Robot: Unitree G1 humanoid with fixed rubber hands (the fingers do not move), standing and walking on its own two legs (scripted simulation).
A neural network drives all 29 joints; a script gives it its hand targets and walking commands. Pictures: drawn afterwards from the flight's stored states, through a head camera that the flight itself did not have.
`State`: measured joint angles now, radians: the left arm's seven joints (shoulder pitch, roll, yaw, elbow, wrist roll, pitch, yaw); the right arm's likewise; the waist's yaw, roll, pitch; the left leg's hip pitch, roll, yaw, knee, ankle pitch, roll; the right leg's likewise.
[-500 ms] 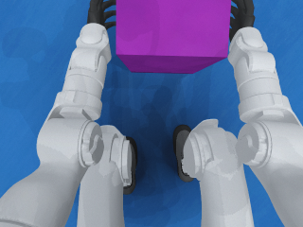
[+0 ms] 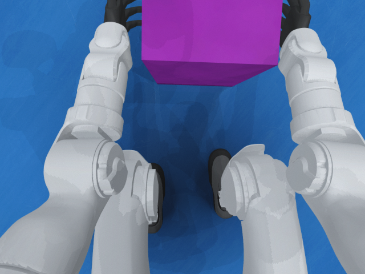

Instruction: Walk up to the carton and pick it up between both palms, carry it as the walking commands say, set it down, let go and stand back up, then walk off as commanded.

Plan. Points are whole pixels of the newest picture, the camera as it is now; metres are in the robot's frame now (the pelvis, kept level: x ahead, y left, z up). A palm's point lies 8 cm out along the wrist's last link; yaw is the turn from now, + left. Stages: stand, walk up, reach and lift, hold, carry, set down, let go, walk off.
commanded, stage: set down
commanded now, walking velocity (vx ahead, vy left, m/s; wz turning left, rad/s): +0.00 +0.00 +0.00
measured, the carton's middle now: (202, 33) +0.55 -0.05 -0.23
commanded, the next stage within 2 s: none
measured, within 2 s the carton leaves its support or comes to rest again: neither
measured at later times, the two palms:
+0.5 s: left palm (114, 31) +0.53 +0.12 -0.15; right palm (289, 39) +0.51 -0.20 -0.14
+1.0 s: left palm (92, 28) +0.54 +0.16 -0.15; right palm (303, 44) +0.50 -0.23 -0.15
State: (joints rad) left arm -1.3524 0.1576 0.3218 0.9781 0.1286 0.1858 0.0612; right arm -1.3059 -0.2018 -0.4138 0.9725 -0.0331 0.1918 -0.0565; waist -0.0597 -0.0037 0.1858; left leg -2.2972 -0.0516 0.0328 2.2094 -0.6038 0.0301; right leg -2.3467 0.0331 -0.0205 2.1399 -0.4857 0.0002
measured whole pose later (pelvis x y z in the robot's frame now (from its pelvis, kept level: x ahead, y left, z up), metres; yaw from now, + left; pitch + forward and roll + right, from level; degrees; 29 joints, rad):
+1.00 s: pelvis +0.00 +0.00 +0.01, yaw +1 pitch +38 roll +0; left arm -1.31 0.38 0.04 1.00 -0.20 0.07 0.09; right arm -1.24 -0.31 -0.21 0.99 0.22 0.03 -0.11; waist -0.06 0.00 0.27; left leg -2.24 -0.06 0.02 2.20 -0.62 0.01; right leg -2.30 0.03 -0.03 2.14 -0.51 -0.01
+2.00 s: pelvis +0.04 -0.01 +0.25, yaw +0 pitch +45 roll +0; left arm -1.02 0.29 0.22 0.85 0.01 0.14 -0.03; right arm -0.90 -0.19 -0.33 0.74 0.06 0.12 -0.02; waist -0.06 0.02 -0.11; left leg -1.64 -0.05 -0.02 1.27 -0.43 0.01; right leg -1.67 0.04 0.01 1.23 -0.35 -0.01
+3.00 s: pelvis +0.13 +0.00 +0.41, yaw -1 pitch +7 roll -1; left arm 0.17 0.20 0.07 0.48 0.01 0.01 -0.04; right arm 0.23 -0.18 -0.06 0.42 0.01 0.02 0.07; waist -0.02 0.00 0.01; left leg -0.32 -0.03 -0.03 0.48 -0.29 0.02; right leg -0.36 0.05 0.04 0.45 -0.22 -0.02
